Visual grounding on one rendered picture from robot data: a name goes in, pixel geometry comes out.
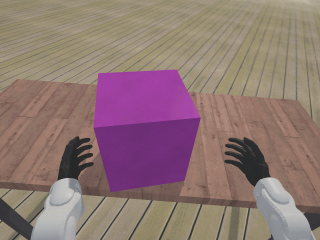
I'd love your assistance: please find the robot left hand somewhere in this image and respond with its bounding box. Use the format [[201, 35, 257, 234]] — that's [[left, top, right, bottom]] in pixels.
[[57, 136, 94, 180]]

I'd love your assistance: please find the robot left forearm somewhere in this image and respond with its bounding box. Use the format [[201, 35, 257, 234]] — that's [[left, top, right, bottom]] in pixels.
[[30, 178, 85, 240]]

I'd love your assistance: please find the robot right hand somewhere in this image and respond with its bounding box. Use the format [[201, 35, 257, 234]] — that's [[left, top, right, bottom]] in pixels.
[[224, 137, 271, 187]]

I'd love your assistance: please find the carton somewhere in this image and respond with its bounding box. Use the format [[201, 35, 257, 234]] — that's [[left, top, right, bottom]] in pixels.
[[93, 69, 201, 192]]

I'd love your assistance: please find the robot right forearm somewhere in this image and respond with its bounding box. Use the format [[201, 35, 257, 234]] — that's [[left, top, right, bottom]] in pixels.
[[253, 177, 316, 240]]

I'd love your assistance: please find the table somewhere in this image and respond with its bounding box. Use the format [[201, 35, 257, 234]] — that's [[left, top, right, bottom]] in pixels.
[[0, 79, 320, 240]]

